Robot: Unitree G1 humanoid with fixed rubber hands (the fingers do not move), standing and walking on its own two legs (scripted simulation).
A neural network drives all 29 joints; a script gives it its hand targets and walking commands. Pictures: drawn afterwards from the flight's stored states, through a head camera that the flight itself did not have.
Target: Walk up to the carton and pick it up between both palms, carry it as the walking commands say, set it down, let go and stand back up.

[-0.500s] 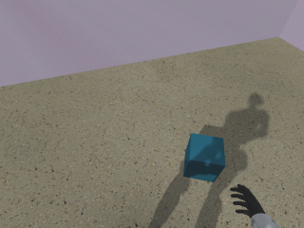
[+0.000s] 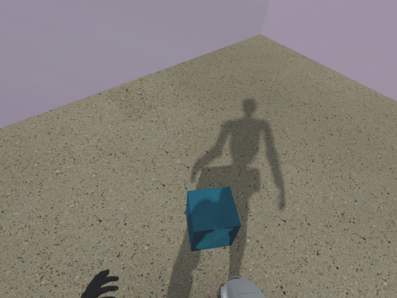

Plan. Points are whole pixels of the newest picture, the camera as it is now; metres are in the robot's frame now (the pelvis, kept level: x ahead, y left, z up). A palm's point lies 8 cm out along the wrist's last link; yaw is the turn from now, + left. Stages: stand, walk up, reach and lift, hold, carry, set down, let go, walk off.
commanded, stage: walk up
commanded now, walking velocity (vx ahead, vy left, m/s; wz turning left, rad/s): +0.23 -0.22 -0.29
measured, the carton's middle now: (210, 219) +0.56 -0.14 -0.64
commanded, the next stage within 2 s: none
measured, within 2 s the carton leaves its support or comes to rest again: neither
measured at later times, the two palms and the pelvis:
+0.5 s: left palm out of the picture +0.14 +0.15 -0.11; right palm (337, 270) +0.18 -0.34 -0.12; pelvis +0.11 -0.08 +0.01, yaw -6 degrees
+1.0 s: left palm out of the picture +0.12 +0.18 -0.14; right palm out of the picture +0.06 -0.31 -0.11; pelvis +0.07 -0.07 +0.01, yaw -9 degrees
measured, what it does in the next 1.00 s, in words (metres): steps on the spot: right foot, then left foot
